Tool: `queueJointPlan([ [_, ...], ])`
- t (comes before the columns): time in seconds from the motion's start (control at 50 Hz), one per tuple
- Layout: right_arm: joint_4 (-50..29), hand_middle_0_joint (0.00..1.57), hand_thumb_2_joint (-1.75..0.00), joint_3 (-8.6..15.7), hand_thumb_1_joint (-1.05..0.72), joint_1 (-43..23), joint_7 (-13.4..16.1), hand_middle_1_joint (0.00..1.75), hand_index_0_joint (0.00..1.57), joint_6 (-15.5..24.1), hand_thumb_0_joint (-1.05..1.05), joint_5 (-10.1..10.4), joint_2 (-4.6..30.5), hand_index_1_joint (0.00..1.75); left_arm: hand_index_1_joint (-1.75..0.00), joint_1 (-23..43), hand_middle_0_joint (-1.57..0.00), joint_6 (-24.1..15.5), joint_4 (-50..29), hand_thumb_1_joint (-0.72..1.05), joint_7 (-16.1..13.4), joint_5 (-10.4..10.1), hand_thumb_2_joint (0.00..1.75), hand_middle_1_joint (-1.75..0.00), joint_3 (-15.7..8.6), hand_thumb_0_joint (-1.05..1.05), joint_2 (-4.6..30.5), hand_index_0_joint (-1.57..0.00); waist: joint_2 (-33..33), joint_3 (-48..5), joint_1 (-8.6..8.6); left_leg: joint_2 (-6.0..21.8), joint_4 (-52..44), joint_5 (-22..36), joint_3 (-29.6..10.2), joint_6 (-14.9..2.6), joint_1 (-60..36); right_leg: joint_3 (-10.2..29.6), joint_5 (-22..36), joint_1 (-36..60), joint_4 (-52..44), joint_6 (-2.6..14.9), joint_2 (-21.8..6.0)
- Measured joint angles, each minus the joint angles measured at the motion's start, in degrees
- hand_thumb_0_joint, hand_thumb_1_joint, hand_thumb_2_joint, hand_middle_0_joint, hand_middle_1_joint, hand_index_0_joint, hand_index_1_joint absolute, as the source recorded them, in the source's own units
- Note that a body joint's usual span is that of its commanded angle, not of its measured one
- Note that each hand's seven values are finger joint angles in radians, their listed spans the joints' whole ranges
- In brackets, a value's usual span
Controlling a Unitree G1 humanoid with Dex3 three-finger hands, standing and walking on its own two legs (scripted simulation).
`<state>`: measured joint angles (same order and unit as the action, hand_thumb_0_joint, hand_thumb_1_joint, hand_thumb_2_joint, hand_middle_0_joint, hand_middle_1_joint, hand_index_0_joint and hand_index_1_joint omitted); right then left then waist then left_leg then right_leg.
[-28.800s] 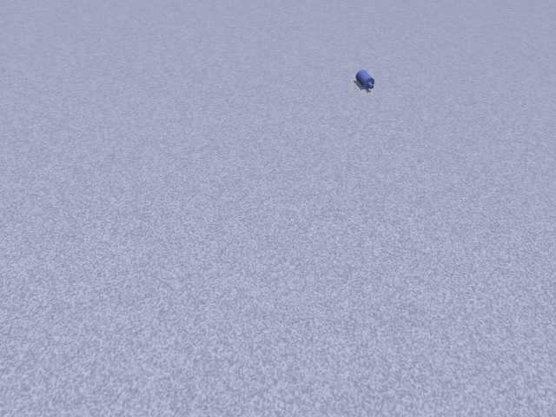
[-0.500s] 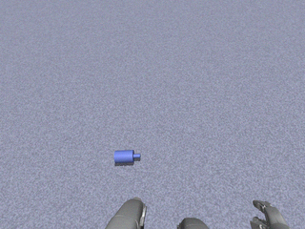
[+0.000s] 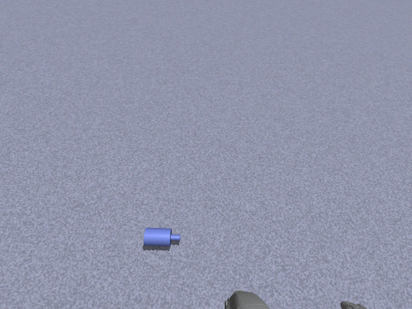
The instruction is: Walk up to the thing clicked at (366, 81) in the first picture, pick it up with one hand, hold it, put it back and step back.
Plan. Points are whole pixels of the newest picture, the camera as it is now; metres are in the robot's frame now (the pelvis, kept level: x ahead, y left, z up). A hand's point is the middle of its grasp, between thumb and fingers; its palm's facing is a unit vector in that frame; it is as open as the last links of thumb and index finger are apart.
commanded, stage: walk up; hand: left
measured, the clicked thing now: (162, 237) +0.52 +0.16 -0.73
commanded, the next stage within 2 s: none
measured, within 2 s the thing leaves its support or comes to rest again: neither
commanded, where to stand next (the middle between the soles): +0.12 -0.03 m, yaw -5 degrees
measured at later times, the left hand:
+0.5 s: hand out of the picture +0.10 +0.30 -0.16, palm faces +0.00 -0.92 -0.38, open 7.4 cm
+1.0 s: hand out of the picture +0.07 +0.26 -0.12, palm faces -0.09 -0.92 -0.39, open 7.4 cm
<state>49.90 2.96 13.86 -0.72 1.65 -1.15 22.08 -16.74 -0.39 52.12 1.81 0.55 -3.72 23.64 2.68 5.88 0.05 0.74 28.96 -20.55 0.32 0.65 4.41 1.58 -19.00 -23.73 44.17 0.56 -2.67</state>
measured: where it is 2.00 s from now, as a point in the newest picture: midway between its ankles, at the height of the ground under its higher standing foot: outside the picture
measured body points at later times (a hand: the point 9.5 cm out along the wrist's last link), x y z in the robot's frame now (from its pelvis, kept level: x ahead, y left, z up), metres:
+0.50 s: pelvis -0.04 +0.03 -0.02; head +0.00 +0.05 +0.43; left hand +0.10 +0.35 -0.13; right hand -0.01 -0.28 -0.13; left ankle -0.06 +0.14 -0.73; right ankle +0.05 -0.12 -0.69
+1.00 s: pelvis -0.01 +0.00 +0.01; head -0.01 -0.02 +0.46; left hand +0.07 +0.31 -0.09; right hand +0.02 -0.33 -0.11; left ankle +0.05 +0.14 -0.68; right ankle -0.05 -0.10 -0.73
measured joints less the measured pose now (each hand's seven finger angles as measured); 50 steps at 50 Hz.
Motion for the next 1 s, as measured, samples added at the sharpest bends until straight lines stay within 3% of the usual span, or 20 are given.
queueJointPlan([
  [0.06, -0.9, 0.2, -0.89, 0.0, -0.9, -1.7, 0.5, 0.3, 0.21, -1.9, 0.01, 1.1, 0.7, 0.3, -0.3, 1.7, -0.2, -0.5, 0.0, 0.9, -0.7, -0.1, 0.9, -0.3, 0.4, 0.01, -0.6, -0.2, -1.2, 1.4, -0.04, 0.7, 6.7, -4.3, 0.6, 0.63, 2.1, -1.8, 8.4, 2.9, -8.4, 0.18, 0.6],
  [0.1, -0.9, 0.2, -0.89, 0.3, -0.9, -3.7, 1.0, 0.3, 0.21, -3.3, 0.01, 2.0, 1.3, 0.3, -0.3, 4.0, -0.2, -0.5, 0.2, 0.9, -1.1, 0.1, 0.9, -0.3, 0.5, 0.01, -2.0, -0.2, -4.3, 3.0, -0.19, 2.5, 13.8, -6.4, -0.4, -0.24, 5.3, -3.0, 8.2, 2.3, -7.2, 0.02, 2.4],
  [0.18, -1.6, 0.2, -0.89, 0.1, -0.9, -6.5, 1.8, 0.3, 0.2, -5.6, 0.01, 2.5, 0.9, 0.3, -0.3, 8.3, -0.21, -0.2, -2.9, 0.9, -1.6, 0.5, 0.9, -0.3, 1.6, 0.01, -3.6, -0.21, -5.1, 6.4, 0.36, -2.1, 32.5, -14.4, -3.9, -1.53, 14.6, -2.2, 8.5, 0.2, -6.6, 0.32, 1.4],
  [0.24, -2.0, 0.2, -0.89, 0.1, -0.9, -6.5, 1.5, 0.3, 0.2, -5.9, 0.01, 2.3, 0.8, 0.3, -0.3, 10.3, -0.21, 0.3, -4.6, 0.9, -2.0, 0.9, 0.9, -0.3, 2.0, 0.01, -4.0, -0.21, -5.5, 6.6, 0.34, -3.7, 38.9, -12.7, -5.2, -1.3, 18.5, -1.9, 10.1, -1.2, -8.0, 0.18, 0.7],
  [0.3, -1.2, 0.2, -0.89, 0.0, -0.9, -4.8, 1.1, 0.3, 0.21, -5.9, 0.01, 1.8, 0.7, 0.3, -0.3, 11.5, -0.21, 0.8, -5.4, 0.9, -2.4, 1.5, 0.9, -0.3, 1.8, 0.0, -3.9, -0.21, -6.1, 5.4, 0.15, -2.9, 35.3, -11.2, -5.3, -0.53, 17.8, -2.1, 10.5, -2.6, -7.9, 0.21, 0.5],
  [0.38, 1.5, 0.2, -0.89, -0.3, -0.9, -1.7, 0.7, 0.3, 0.21, -5.0, 0.01, 0.9, 0.5, 0.3, -0.3, 12.4, -0.21, 1.6, -5.9, 0.9, -2.4, 1.6, 0.9, -0.3, 1.2, 0.0, -2.7, -0.21, -5.4, 3.3, -0.56, -0.9, 17.0, -8.8, -2.8, -0.32, 12.0, -3.2, 9.7, -4.1, -5.4, -0.86, -0.5],
  [0.4, 2.5, 0.2, -0.89, -0.3, -0.9, -1.4, 0.8, 0.3, 0.21, -4.6, 0.01, 0.5, -0.1, 0.3, -0.3, 12.8, -0.21, 1.9, -5.7, 0.9, -2.3, 1.3, 0.9, -0.3, 0.9, 0.0, -1.8, -0.21, -3.5, 3.6, -0.33, -1.9, 15.0, -6.3, -1.7, -0.75, 10.9, -2.1, 9.3, -4.5, -3.9, -1.25, -1.5],
  [0.42, 3.3, 0.2, -0.89, -0.3, -0.9, -1.3, 0.8, 0.3, 0.21, -4.4, 0.01, -0.1, -1.1, 0.3, -0.3, 12.7, -0.21, 2.4, -5.4, 0.9, -2.4, 0.9, 0.9, -0.3, 0.5, 0.0, -0.9, -0.21, -0.8, 4.0, 0.33, -3.3, 14.2, -5.4, 0.1, -1.29, 9.8, -0.1, 8.7, -4.8, -2.5, -0.49, -2.4],
  [0.44, 3.7, 0.2, -0.89, -0.5, -0.9, -0.8, 0.7, 0.3, 0.21, -4.3, 0.01, -0.7, -1.6, 0.3, -0.3, 12.1, -0.21, 2.8, -4.7, 0.9, -2.5, 0.5, 0.9, -0.3, 0.1, 0.0, -0.6, -0.21, 0.5, 3.6, 0.71, -3.6, 13.9, -5.2, 1.1, -1.66, 9.2, 1.8, 4.7, -5.3, -0.8, 0.12, -1.6],
  [0.48, 4.0, 0.2, -0.89, -0.7, -0.9, 0.5, 0.3, 0.3, 0.21, -3.9, 0.01, -0.9, -1.5, 0.3, -0.3, 11.0, -0.21, 3.7, -2.6, 0.9, -2.8, 0.3, 0.9, -0.3, -0.3, 0.0, -0.7, -0.21, -0.6, 2.2, -0.97, -2.1, 13.5, -4.8, -0.2, -2.08, 9.3, 4.1, -5.2, -5.8, 6.1, 0.54, 2.7],
  [0.52, 4.2, 0.2, -0.89, -0.7, -0.9, 1.3, 0.7, 0.3, 0.21, -3.5, 0.01, -1.1, -1.8, 0.3, -0.3, 10.4, -0.21, 4.2, -1.2, 0.9, -2.6, -0.2, 0.9, -0.3, -0.5, 0.01, -0.3, -0.2, -1.0, 1.7, -1.94, -1.1, 11.0, -3.0, -1.5, -2.11, 8.8, 5.9, -7.3, -5.9, 13.5, 1.0, 5.9],
  [0.56, 4.2, 0.21, -0.89, -0.7, -0.9, 1.3, 1.1, 0.3, 0.21, -2.9, 0.01, -1.0, -2.0, 0.3, -0.3, 9.4, -0.2, 3.8, -1.1, 0.9, -2.5, -0.6, 0.9, -0.3, -0.6, 0.01, 0.4, -0.2, 0.0, 1.6, -1.1, -0.7, 8.0, -1.0, -0.9, -1.95, 8.4, 7.0, -5.7, -5.5, 17.2, 1.36, 7.1],
  [0.62, 3.6, 0.21, -0.89, -0.4, -0.9, 0.4, 1.2, 0.3, 0.21, -1.5, 0.01, -0.9, -1.5, 0.3, -0.3, 7.6, -0.2, 3.1, 0.0, 0.9, -1.8, -0.3, 0.9, -0.3, -0.6, 0.01, 0.8, -0.2, 0.8, 2.0, -0.41, -0.3, 5.2, 0.6, 0.3, -1.83, 7.9, 5.3, -4.1, -1.2, 11.4, 0.48, 5.7],
  [0.68, 1.5, 0.21, -0.89, 0.1, -0.9, 0.1, 0.6, 0.3, 0.21, -0.4, 0.01, -1.2, -0.4, 0.3, -0.3, 5.3, -0.2, 2.6, 1.4, 0.9, -0.8, 0.6, 0.9, -0.3, -0.1, 0.01, 0.4, -0.2, 0.7, 1.4, -0.49, 0.2, 5.0, 0.4, 1.9, -2.0, 7.5, 2.5, -7.1, 3.8, 3.1, -0.03, 4.1],
  [0.76, -1.0, 0.21, -0.89, 0.7, -0.9, 1.0, -0.3, 0.3, 0.21, 0.2, 0.01, -1.2, 1.4, 0.3, -0.3, 3.2, -0.2, 1.6, 2.5, 0.9, 0.5, 1.6, 0.9, -0.3, 0.6, 0.01, -0.5, -0.2, -0.8, -0.1, -0.9, 1.4, 6.5, -1.4, 3.9, -1.65, 7.0, -0.7, -10.4, 9.0, -5.3, 1.28, 3.4],
  [0.82, -1.0, 0.2, -0.89, 1.1, -0.9, 2.5, -0.4, 0.3, 0.21, -0.4, 0.01, -0.4, 2.8, 0.3, -0.3, 3.5, -0.2, -0.2, 2.2, 0.9, 0.9, 1.8, 0.9, -0.3, 0.5, 0.01, -2.0, -0.2, -4.5, 0.0, -1.91, 3.7, 10.1, -2.5, 1.6, -1.51, 7.0, -3.5, 0.8, 13.0, -10.9, 1.5, 5.2],
  [0.9, 0.2, 0.2, -0.89, 0.2, -0.9, 3.3, -0.2, 0.3, 0.21, -1.7, 0.01, 0.2, 1.6, 0.3, -0.3, 1.6, -0.21, -2.3, -0.7, 0.9, 1.1, 1.2, 0.9, -0.3, 0.3, 0.01, -2.0, -0.21, -3.4, -1.4, 0.45, -0.6, 24.9, -8.1, -1.8, -2.31, 13.5, -2.0, 0.0, 15.4, -13.0, 2.32, 4.2],
  [1.0, -0.8, 0.2, -0.89, -0.2, -0.9, 2.9, -0.6, 0.3, 0.21, -0.3, 0.01, 0.5, 1.7, 0.3, -0.3, -0.2, -0.21, -2.4, -1.7, 0.9, 0.2, 0.5, 0.9, -0.3, 0.7, 0.01, -2.1, -0.21, -4.8, -0.7, 0.78, -0.8, 24.6, -2.3, -4.5, -1.53, 20.3, -1.8, 1.9, 19.2, -18.3, 1.91, 4.2],
])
